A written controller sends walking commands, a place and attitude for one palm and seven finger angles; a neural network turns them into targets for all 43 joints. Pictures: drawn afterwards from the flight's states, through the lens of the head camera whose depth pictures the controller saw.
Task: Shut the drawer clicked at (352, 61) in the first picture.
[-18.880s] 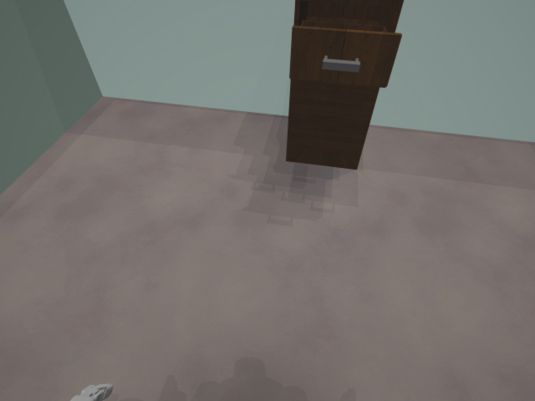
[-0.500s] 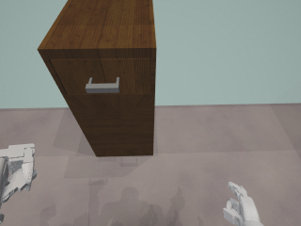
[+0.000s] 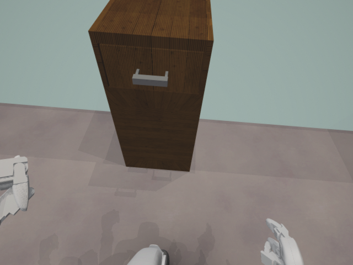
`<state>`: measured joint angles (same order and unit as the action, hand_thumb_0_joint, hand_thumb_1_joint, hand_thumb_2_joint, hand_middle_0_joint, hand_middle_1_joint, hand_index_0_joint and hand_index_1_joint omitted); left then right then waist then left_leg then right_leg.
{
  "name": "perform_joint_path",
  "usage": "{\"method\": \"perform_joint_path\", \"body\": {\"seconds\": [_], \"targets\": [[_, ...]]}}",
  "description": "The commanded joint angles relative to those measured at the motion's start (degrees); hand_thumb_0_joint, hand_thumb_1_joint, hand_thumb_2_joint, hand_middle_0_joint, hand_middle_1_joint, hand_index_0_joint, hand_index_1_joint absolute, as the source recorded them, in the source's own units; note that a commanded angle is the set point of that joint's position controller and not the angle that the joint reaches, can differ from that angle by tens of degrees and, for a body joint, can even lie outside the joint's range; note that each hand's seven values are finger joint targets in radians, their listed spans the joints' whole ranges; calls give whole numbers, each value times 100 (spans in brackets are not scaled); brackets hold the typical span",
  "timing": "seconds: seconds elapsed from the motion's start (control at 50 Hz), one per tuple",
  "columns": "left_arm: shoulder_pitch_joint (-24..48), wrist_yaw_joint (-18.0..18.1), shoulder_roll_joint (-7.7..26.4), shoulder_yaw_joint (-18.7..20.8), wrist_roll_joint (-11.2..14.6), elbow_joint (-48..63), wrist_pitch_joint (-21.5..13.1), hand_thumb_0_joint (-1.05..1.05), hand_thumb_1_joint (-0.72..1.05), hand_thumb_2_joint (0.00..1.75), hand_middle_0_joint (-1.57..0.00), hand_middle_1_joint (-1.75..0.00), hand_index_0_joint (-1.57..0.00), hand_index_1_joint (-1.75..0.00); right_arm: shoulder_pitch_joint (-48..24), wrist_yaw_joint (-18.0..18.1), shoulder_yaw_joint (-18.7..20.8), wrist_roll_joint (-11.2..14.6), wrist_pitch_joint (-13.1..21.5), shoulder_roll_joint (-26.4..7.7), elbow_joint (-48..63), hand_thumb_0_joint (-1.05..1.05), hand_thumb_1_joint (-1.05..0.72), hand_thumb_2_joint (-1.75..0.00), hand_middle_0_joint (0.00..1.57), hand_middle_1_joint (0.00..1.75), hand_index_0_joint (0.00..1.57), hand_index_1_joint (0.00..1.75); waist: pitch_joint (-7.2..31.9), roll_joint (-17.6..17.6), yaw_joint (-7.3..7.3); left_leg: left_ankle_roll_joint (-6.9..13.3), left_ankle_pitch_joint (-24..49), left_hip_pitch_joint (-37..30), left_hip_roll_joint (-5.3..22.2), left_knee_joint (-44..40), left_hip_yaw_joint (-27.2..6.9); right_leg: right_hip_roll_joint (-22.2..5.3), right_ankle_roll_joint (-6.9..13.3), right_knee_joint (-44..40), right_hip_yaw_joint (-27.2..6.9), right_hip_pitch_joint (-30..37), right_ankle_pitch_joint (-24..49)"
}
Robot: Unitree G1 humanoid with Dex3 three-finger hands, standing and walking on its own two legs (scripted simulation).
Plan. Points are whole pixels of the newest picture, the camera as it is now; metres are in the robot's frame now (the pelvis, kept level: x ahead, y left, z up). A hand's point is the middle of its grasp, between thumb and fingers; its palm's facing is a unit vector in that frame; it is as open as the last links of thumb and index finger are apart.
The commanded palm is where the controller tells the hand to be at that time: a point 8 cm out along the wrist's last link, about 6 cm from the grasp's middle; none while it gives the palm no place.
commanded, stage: step back with the hand held close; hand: left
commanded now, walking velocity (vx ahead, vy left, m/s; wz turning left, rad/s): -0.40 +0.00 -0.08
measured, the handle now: (151, 76) +0.72 +0.15 -0.01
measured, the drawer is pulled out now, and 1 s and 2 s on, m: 0.00 0.00 0.00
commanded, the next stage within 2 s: stop stepping back and stand still in 0.20 s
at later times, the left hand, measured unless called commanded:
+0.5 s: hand out of the picture +0.07 +0.29 +0.18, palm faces +0.40 -0.84 -0.38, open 3.3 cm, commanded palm +0.03 +0.32 +0.19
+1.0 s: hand out of the picture -0.04 +0.34 +0.17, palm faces +0.44 -0.84 -0.32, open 3.3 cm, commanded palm -0.09 +0.36 +0.19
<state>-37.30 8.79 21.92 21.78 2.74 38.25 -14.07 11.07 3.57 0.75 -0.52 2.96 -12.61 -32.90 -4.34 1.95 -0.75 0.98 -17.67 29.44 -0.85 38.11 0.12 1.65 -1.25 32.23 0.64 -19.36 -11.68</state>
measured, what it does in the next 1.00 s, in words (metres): walks backwards: right foot, then left foot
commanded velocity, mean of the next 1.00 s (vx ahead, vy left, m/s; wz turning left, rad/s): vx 0.08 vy -0.05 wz -0.03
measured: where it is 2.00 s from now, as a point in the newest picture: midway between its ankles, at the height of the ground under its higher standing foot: outside the picture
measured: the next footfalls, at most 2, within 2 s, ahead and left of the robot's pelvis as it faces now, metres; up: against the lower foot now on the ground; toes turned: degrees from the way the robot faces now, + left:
right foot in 0.34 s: -0.17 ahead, -0.10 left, +0.00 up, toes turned -4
left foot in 0.50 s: -0.01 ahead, +0.11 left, +0.00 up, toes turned -1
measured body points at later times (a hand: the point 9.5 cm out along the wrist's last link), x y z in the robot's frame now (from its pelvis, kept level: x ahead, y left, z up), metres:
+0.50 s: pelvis -0.12 +0.04 +0.00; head -0.13 +0.08 +0.44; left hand +0.04 +0.33 +0.20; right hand +0.04 -0.18 -0.07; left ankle -0.05 +0.11 -0.72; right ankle -0.21 -0.10 -0.72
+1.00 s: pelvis -0.24 +0.09 +0.00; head -0.27 +0.12 +0.45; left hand -0.07 +0.39 +0.19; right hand -0.11 -0.16 -0.08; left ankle -0.21 +0.22 -0.69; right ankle -0.26 -0.01 -0.72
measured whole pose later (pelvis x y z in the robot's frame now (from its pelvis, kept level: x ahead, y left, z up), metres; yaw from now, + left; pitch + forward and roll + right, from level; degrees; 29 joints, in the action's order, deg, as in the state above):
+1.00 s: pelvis -0.24 +0.09 +0.00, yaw -4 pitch -1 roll -1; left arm -30.6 8.9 19.6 22.5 1.9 30.3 -9.1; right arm 15.2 3.6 0.5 -0.2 3.2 -10.9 -38.9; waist 4.9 -2.9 -0.8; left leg 1.4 -22.8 25.4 4.3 52.1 2.2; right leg -1.0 3.2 37.5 6.8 -15.0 -22.6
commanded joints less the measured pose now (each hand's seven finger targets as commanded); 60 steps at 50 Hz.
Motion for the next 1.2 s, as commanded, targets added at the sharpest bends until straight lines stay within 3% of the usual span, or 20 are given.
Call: {"method": "perform_joint_path", "body": {"seconds": [0.0,0.04,0.12,0.26,0.32,0.36,0.4,0.44,0.48,0.52,0.54,0.66,0.74,0.78,0.84,0.88,0.98,1.02,1.04,1.18], "targets": [[722,173,944,545,19,933,-286,0,90,90,-140,-160,-140,-160,-436,166,296,36,271,-745,847,0,-90,-90,20,30,20,30,309,-27,312,86,-917,-1486,563,-1065,-923,-373,241,-834,-506,-1635,-1855],[694,135,960,777,-101,990,-310,0,90,90,-140,-160,-140,-160,-613,193,267,-37,425,-834,949,0,-90,-90,20,30,20,30,606,1903,161,690,-3701,1104,1992,-3613,-2868,650,-48,2655,-98,698,-1503],[557,99,1245,1043,-31,1182,-400,0,90,90,-140,-160,-140,-160,-564,-48,421,-81,582,-629,836,0,-90,-90,20,30,20,30,1284,466,-23,495,-1654,-108,1713,-2864,-1617,501,76,3730,-203,143,-1677],[96,15,1259,985,291,1389,-441,0,90,90,-140,-160,-140,-160,-334,-235,292,-106,663,-435,538,0,-90,-90,20,30,20,30,1849,1428,-20,-562,-520,-1500,1367,-2892,-326,408,497,-183,573,881,-2558],[498,45,1398,915,181,1338,-497,0,90,90,-140,-160,-140,-160,-159,-178,343,33,507,-448,308,0,-90,-90,20,30,20,30,1014,-1128,136,-570,-94,-2108,102,1861,107,-1939,1173,-2708,-1807,-1509,-1044],[646,95,1637,1198,170,1089,-387,0,90,90,-140,-160,-140,-160,-487,-199,223,-39,468,-422,493,0,-90,-90,20,30,20,30,965,-794,166,-427,-371,-561,101,3588,-38,-2127,1448,-1798,-782,-553,1262],[849,-123,1018,696,68,424,-37,0,90,90,-140,-160,-140,-160,-623,-91,235,242,428,-495,793,0,-90,-90,20,30,20,30,423,-1935,184,-120,-147,-344,444,1605,-331,-1552,960,-1082,-1068,-13,1484],[596,-43,731,557,40,-91,71,0,90,90,-140,-160,-140,-160,-533,62,126,182,438,-533,576,0,-90,-90,20,30,20,30,58,-472,314,37,326,-1598,231,-719,81,-1053,596,-468,-317,-217,1126],[1181,12,741,425,42,273,-44,0,90,90,-140,-160,-140,-160,-359,53,102,109,608,-742,567,0,-90,-90,20,30,20,30,294,1783,288,254,1140,-2319,1182,-2050,-1487,-245,146,1348,91,-649,-735],[1645,45,995,468,-94,691,-211,0,90,90,-140,-160,-140,-160,-242,9,107,13,823,-611,633,0,-90,-90,20,30,20,30,446,683,219,863,463,-2075,1962,-2615,-2990,65,121,2455,-403,-954,-1959],[1670,16,1195,496,-32,1204,-211,0,90,90,-140,-160,-140,-160,-415,-32,55,-17,905,-524,607,0,-90,-90,20,30,20,30,819,484,166,436,-912,-1843,1891,-3015,-3031,-86,157,2675,-476,-747,-1886],[-780,68,942,699,-46,1872,-34,0,90,90,-140,-160,-140,-160,-562,-238,170,-19,674,-522,861,0,-90,-90,20,30,20,30,1039,1841,-94,-430,-2258,-26,998,-3593,-455,350,341,1995,734,1160,-1235],[-613,174,1043,869,32,886,193,0,90,90,-140,-160,-140,-160,-413,-25,185,-42,422,-405,783,0,-90,-90,20,30,20,30,1035,952,-38,-549,-1516,405,927,-2681,-224,458,623,-10,940,2353,-2390],[28,92,1033,769,-7,660,309,0,90,90,-140,-160,-140,-160,-187,51,294,144,319,-461,559,0,-90,-90,20,30,20,30,748,-1565,22,-471,-673,-241,-77,1712,913,-989,1167,-1893,-219,726,-1266],[1126,61,1640,1335,72,577,161,0,90,90,-140,-160,-140,-160,-294,-56,234,53,265,-541,505,0,-90,-90,20,30,20,30,479,-1099,363,-142,-230,505,482,4443,-375,-2267,1642,-1824,-1497,-768,-1024],[1094,-40,836,467,-62,-62,163,0,90,90,-140,-160,-140,-160,-361,-11,393,87,291,-631,561,0,-90,-90,20,30,20,30,154,-1464,343,-79,-243,343,638,3029,-118,-1819,1268,-2065,-1595,-975,-3534],[1547,140,723,17,-126,1291,-91,0,90,90,-140,-160,-140,-160,-403,186,85,6,672,-468,480,0,-90,-90,20,30,20,30,310,795,299,110,-541,-1960,213,-1400,606,-767,933,404,56,-630,-2157],[1649,180,989,265,-214,2098,-355,0,90,90,-140,-160,-140,-160,-202,85,101,-62,868,-577,602,0,-90,-90,20,30,20,30,212,2671,280,809,-444,-2658,2160,-2549,-3099,61,294,3120,363,-2278,-2440],[1559,169,1400,652,-251,2102,-480,0,90,90,-140,-160,-140,-160,-226,16,135,-70,912,-533,580,0,-90,-90,20,30,20,30,66,1426,245,1160,-112,-2128,2464,-2719,-3306,-71,283,3650,-157,-2259,-1946],[-367,109,920,1032,-6,606,-233,0,90,90,-140,-160,-140,-160,-268,-122,247,-5,547,-491,624,0,-90,-90,20,30,20,30,541,1539,70,511,-2085,434,1520,-2285,-390,-137,259,1207,542,1173,-1113]]}}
